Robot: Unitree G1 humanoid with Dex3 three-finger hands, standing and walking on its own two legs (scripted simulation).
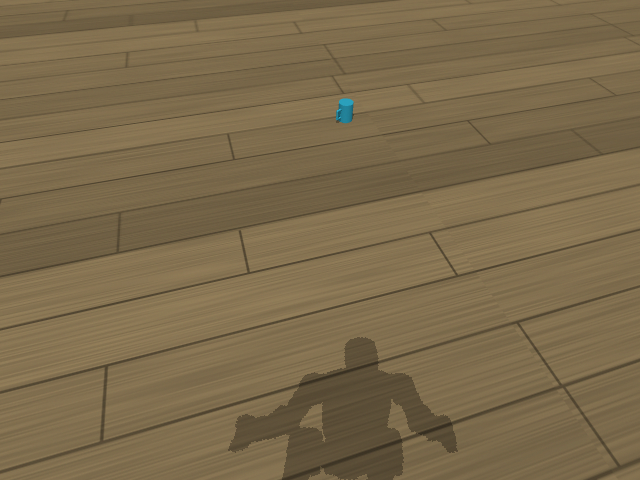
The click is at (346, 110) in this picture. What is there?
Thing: mug
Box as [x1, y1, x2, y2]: [336, 98, 352, 122]
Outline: 344,98 339,101 339,109 336,111 336,119 338,119 341,122 348,122 351,120 352,115 352,100
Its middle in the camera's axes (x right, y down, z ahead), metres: +0.12 -0.72 +2.23
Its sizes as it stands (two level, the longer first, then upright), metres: 0.116 0.082 0.109
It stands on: the floor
